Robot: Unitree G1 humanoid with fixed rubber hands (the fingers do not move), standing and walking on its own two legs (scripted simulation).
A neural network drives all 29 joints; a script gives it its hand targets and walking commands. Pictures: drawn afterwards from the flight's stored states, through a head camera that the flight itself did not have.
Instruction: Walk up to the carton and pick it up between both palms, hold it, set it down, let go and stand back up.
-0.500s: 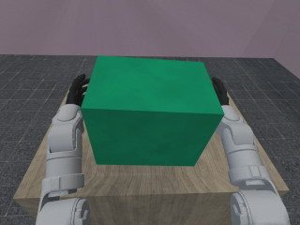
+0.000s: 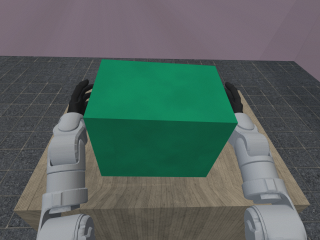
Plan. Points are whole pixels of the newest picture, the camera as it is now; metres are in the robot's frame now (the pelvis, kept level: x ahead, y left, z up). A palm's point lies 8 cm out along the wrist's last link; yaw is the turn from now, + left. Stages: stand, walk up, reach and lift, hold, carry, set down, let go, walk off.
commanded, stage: hold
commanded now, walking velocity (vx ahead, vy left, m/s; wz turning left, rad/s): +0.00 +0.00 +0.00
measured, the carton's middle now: (157, 122) +0.37 +0.00 +0.14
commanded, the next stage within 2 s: none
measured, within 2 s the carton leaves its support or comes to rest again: neither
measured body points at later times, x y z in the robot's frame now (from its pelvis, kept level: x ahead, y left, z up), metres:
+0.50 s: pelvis -0.01 +0.01 +0.00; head -0.05 +0.02 +0.45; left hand +0.36 +0.19 +0.18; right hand +0.37 -0.19 +0.18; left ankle +0.02 +0.12 -0.75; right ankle +0.00 -0.11 -0.75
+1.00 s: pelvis +0.00 +0.00 +0.00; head -0.04 +0.01 +0.45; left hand +0.37 +0.19 +0.18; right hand +0.37 -0.19 +0.17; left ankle +0.02 +0.12 -0.75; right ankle +0.00 -0.11 -0.75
